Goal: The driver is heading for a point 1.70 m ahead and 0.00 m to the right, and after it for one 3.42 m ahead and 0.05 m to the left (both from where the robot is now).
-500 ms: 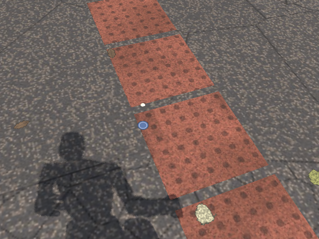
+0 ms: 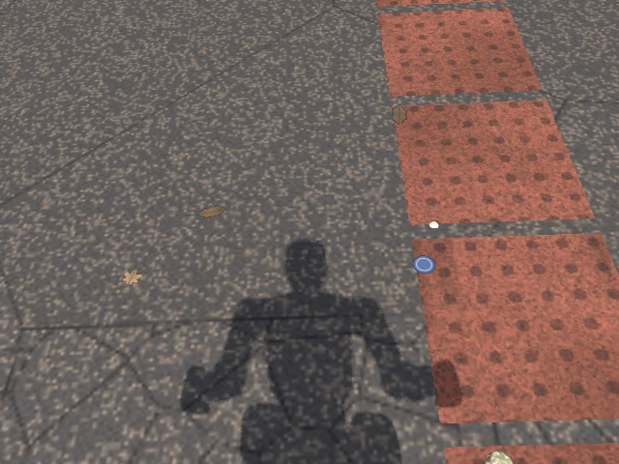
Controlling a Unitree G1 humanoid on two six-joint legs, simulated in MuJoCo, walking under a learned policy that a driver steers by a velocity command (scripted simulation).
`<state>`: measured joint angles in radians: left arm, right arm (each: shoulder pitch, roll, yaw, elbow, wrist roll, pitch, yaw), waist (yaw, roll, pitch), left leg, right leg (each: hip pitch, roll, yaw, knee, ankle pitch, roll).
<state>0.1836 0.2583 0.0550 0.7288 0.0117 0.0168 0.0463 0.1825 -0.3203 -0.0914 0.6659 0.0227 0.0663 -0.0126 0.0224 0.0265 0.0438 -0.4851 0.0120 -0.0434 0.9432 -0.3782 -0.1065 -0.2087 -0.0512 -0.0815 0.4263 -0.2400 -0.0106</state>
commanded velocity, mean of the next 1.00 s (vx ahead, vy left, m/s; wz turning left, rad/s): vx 0.00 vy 0.00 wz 0.26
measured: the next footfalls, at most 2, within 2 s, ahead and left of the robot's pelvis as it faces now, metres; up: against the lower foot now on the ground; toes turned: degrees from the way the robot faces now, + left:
left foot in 0.14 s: +0.09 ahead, +0.17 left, +0.00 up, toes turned +14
right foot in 0.56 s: +0.08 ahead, -0.08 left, +0.00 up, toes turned +14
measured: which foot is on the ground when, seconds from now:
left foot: up 0.00-0.12, down 0.14-1.00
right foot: down 0.00-0.14, up 0.16-0.54, down 0.56-1.00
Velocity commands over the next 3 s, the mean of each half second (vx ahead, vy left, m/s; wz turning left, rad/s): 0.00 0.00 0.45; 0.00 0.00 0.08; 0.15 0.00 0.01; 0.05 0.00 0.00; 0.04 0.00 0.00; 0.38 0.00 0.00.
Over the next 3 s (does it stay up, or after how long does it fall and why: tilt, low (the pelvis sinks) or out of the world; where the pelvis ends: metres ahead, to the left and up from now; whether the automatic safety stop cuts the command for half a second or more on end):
stays up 0.32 0.07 0.00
